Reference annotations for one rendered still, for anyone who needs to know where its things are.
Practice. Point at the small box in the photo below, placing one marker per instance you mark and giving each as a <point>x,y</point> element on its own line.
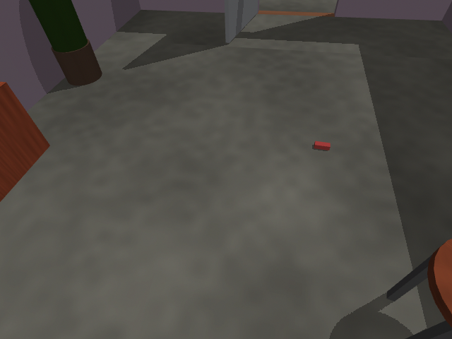
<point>322,145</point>

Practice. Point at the potted plant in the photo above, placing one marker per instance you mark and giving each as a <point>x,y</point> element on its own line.
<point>70,46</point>

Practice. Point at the stool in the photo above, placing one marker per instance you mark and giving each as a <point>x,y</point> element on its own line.
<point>438,269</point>

